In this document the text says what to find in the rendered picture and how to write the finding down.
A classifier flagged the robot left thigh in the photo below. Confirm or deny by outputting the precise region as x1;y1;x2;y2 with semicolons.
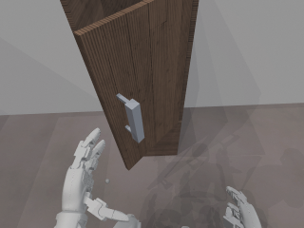
113;217;142;228

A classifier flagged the robot right hand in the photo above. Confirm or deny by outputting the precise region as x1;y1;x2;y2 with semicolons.
223;186;262;228

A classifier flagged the cupboard door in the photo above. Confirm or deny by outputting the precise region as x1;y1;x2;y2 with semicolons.
73;0;193;171

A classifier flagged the handle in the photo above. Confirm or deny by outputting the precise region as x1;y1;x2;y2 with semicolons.
116;93;144;143

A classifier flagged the robot left hand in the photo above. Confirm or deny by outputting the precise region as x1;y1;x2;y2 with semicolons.
62;127;130;222

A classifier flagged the robot left forearm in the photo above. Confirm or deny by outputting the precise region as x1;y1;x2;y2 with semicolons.
54;211;88;228

